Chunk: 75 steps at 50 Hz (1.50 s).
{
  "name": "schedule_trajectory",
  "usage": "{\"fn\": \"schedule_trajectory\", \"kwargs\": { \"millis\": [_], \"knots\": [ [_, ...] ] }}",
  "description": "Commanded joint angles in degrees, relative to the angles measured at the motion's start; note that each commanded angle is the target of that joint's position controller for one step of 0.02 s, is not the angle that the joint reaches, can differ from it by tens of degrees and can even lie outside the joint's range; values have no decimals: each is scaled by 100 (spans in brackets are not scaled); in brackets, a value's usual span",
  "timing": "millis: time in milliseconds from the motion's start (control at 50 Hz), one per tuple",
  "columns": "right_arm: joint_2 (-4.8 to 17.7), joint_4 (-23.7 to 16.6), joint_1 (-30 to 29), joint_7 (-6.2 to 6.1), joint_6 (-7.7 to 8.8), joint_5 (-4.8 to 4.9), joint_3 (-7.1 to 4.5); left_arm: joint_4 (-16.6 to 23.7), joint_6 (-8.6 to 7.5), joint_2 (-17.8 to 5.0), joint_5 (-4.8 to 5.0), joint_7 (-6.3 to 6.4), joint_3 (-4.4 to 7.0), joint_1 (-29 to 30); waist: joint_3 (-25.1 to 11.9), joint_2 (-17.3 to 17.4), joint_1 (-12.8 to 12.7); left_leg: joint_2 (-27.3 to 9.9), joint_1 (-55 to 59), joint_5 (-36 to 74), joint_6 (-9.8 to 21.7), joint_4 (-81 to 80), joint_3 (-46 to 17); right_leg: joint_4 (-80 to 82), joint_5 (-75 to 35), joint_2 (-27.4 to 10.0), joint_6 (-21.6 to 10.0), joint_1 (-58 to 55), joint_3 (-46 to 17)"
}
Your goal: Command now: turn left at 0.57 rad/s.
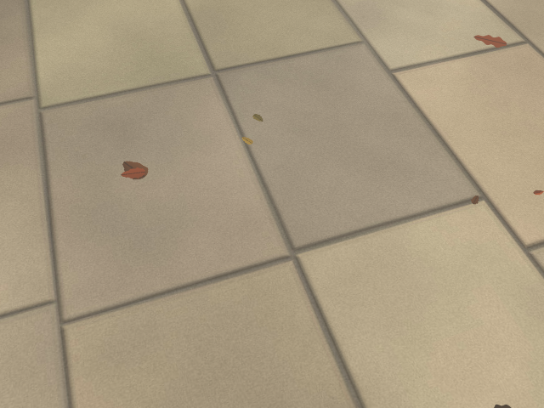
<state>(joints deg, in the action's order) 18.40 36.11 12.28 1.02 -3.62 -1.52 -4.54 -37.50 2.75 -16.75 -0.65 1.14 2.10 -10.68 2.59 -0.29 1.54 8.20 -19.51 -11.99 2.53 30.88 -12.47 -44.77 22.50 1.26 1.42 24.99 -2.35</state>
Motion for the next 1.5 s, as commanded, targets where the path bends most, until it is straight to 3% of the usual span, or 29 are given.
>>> {"fn": "schedule_trajectory", "kwargs": {
  "millis": [20, 40, 60, 80, 100, 120, 140, 160, 180, 240, 280, 320, 360, 380, 400, 420, 440, 460, 500, 540, 600, 760, 1100, 1500],
  "knots": [
    [814, -279, -125, -7, 73, 18, -209, 309, -109, -432, 54, 51, 109, -316, -798, 917, -145, -1393, 585, 2207, 775, -482, -1626, 1021, -161, 126, -160, -836, 81],
    [764, -265, -235, -34, 77, 88, -182, 243, -146, -399, 18, 83, 106, -526, -742, 799, -322, -1228, 321, 1667, 548, -342, -1594, 1891, -719, 76, -222, -1363, 92],
    [533, -264, -112, -62, 100, 130, -113, 256, -187, -623, -77, 135, 146, -496, -678, 215, -247, -893, -72, 553, 228, 98, -1290, 2584, -664, -568, -355, -1722, -526],
    [139, -285, 296, -80, 119, 137, -11, 444, -196, -1115, -144, 139, 201, -120, -664, -1152, 35, 18, -836, -1325, -96, 1177, -221, 3105, -1018, -2013, -772, -2061, -2158],
    [663, -264, 84, -106, 101, -23, -144, 358, -169, -1303, -113, 65, 301, -271, -482, -1405, -219, 255, -928, -2208, -165, 2089, 322, 3061, -1800, -2413, -1448, -1388, -2688],
    [782, -172, 31, -112, 97, -55, -202, 325, -181, -949, -63, 20, 216, -236, -334, -807, -146, 67, -812, -1952, -191, 2676, 155, 3024, -1874, -2196, -1534, -1180, -2337],
    [691, -38, 77, -81, 88, -22, -188, 318, -195, -703, -25, 1, 152, 27, -195, -596, -28, 13, -688, -1575, -231, 2954, 153, 2938, -1879, -1809, -1400, -1009, -1764],
    [613, 64, 189, -43, 73, 22, -169, 340, -196, -622, -44, 9, 132, 262, -216, -678, 69, 24, -637, -1318, -291, 3129, 233, 2855, -2039, -1463, -1238, -1074, -1294],
    [531, 116, 263, -5, 53, 34, -141, 315, -210, -588, -32, 38, 123, 308, -257, -876, 68, 21, -685, -1256, -354, 3130, 308, 2773, -2414, -1316, -1204, -1259, -1039],
    [309, 185, 59, -3, 29, 84, -25, 144, -225, -508, -21, 44, 113, -12, -399, -868, -172, -63, -627, -1362, -487, 2396, 518, 2565, -2884, -1214, -1217, -1822, -733],
    [133, 207, -87, -20, 8, 100, 78, 22, -217, -548, -17, 26, 131, -164, -459, -978, -293, -235, -271, -1520, -475, 1477, 727, 2472, -2852, -1220, -1234, -1977, -696],
    [101, 272, -123, -56, 4, 132, 134, -107, -161, -663, -48, -16, 178, -283, -479, -1184, -382, -305, 201, -1597, -392, 632, 1067, 2389, -2972, -1219, -1273, -1953, -738],
    [43, 461, 148, -109, 51, 136, 177, -231, -97, -704, -10, -48, 196, -301, -455, -1099, -203, -328, 821, -714, -262, -633, 1255, 2119, -3361, -1154, -1159, -1779, -687],
    [62, 540, 227, -143, 108, 92, 200, -288, -101, -673, 11, -56, 188, -340, -448, -902, -126, -442, 1318, 154, -174, -1403, 1110, 1990, -3359, -1122, -945, -1497, -650],
    [273, 536, 172, -170, 185, 15, 191, -285, -139, -567, 7, -71, 168, -447, -584, -552, -217, -889, 1818, 480, -41, -1568, 493, 1887, -2816, -1043, -658, -1117, -614],
    [768, 476, -54, -197, 236, -49, 116, -126, -200, -260, 42, -121, 84, -546, -630, 598, -494, -1842, 1868, 1530, 276, -1403, -561, 1611, -1688, -491, -370, -716, -85],
    [373, 522, -287, -183, 281, 44, 220, -255, -161, -158, 40, -82, 16, -362, -516, 754, -399, -2049, 932, 1696, 540, -1232, -440, 2009, -600, -345, -267, -1446, 98],
    [165, 511, -473, -172, 320, 51, 298, -319, -138, -227, -7, -69, 27, -255, -385, 704, -424, -1774, 777, 1121, 424, -1250, -284, 2140, -872, -354, -233, -1676, 51],
    [211, 656, -363, -223, 348, 30, 312, -447, -155, -412, -19, -92, 85, -123, -193, 746, -295, -1377, 702, 482, 174, -1341, -70, 2184, -1432, -385, -236, -1707, -8],
    [268, 850, -153, -271, 373, 72, 306, -607, -189, -401, -23, -103, 76, -276, -163, 683, -295, -1281, 807, 605, 130, -1315, 39, 2261, -1696, -478, -246, -1685, -58],
    [194, 1028, -79, -280, 384, 87, 330, -863, -220, -319, -13, -72, 45, -348, -119, 340, -268, -1266, 894, 609, 160, -1282, 81, 2357, -1700, -500, -218, -1631, -79],
    [162, 1580, -26, -310, 413, 97, 341, -1455, -223, -239, -13, -28, 22, -408, -66, 55, -275, -1208, 872, 580, 191, -1363, 142, 2458, -1748, -579, -222, -1729, -139],
    [-84, 2524, 395, -371, 418, 109, 417, -2362, -205, -40, -12, 71, -78, -546, 7, 53, -260, -1146, 876, 775, 166, -1383, 274, 2438, -1784, -645, -295, -1793, -159],
    [-421, 2949, 760, -402, 419, 104, 459, -2785, -222, 248, -8, 131, -153, -760, 126, 23, -222, -1135, 905, 805, 133, -1308, 360, 2417, -1772, -638, -317, -1684, -165]
  ]
}}
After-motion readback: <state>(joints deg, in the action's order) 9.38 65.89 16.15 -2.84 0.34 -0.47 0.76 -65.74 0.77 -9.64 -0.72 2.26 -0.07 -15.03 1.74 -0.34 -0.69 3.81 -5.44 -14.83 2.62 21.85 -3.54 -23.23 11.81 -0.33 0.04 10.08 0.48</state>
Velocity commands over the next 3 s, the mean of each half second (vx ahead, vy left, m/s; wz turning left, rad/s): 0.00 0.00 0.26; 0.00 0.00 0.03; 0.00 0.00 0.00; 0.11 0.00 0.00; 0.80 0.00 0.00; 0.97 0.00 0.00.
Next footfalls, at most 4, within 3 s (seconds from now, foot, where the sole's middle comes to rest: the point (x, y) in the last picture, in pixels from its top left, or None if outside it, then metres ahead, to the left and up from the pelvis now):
0.06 right None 0.06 -0.11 -0.77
0.40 left None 0.00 0.09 -0.77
2.12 right None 0.14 -0.14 -0.77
2.60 left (246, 356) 0.58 0.07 -0.77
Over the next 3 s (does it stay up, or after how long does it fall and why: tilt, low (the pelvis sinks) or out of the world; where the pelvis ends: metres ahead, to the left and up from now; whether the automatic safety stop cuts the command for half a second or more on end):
stays up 0.76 0.02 -0.02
